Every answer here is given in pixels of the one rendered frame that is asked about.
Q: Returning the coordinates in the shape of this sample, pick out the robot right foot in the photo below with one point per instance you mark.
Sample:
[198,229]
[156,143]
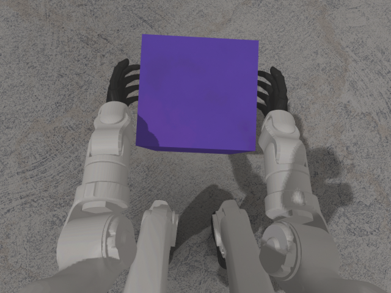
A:
[221,260]

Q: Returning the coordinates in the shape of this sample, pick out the left robot upper arm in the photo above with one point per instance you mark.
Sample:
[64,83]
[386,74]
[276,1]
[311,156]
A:
[91,253]

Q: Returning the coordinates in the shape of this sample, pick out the right robot upper arm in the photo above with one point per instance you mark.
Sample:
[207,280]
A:
[305,259]

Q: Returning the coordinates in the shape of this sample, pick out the right robot forearm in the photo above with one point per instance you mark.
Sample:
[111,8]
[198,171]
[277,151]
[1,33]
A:
[287,174]

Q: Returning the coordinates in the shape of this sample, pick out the left robot forearm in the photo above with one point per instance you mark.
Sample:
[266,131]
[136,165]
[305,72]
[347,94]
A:
[105,179]

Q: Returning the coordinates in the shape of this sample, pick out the robot left hand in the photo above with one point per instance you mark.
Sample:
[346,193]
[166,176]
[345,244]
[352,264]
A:
[117,90]

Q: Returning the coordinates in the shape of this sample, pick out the robot right hand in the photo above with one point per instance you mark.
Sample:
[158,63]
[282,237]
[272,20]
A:
[277,92]

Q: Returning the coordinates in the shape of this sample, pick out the robot left thigh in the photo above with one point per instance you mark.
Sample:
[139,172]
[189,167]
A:
[148,273]

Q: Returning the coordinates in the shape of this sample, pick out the carton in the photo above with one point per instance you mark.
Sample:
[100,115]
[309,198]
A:
[197,94]

